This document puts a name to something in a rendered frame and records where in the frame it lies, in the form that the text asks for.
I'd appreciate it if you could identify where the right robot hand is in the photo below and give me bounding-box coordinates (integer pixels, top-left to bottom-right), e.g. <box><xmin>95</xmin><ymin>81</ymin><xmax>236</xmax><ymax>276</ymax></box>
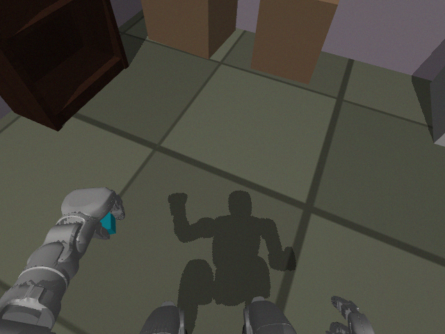
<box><xmin>325</xmin><ymin>296</ymin><xmax>375</xmax><ymax>334</ymax></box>

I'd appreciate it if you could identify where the bookshelf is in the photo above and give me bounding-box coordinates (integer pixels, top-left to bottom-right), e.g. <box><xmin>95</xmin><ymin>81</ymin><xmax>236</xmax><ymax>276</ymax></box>
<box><xmin>0</xmin><ymin>0</ymin><xmax>129</xmax><ymax>132</ymax></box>

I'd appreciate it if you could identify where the left robot hand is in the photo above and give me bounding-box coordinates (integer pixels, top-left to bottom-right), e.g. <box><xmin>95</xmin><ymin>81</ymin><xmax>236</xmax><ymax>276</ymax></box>
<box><xmin>61</xmin><ymin>187</ymin><xmax>125</xmax><ymax>239</ymax></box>

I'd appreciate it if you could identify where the left robot arm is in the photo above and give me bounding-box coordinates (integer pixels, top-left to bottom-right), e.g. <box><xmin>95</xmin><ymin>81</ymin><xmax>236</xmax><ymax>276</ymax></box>
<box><xmin>0</xmin><ymin>213</ymin><xmax>95</xmax><ymax>334</ymax></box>

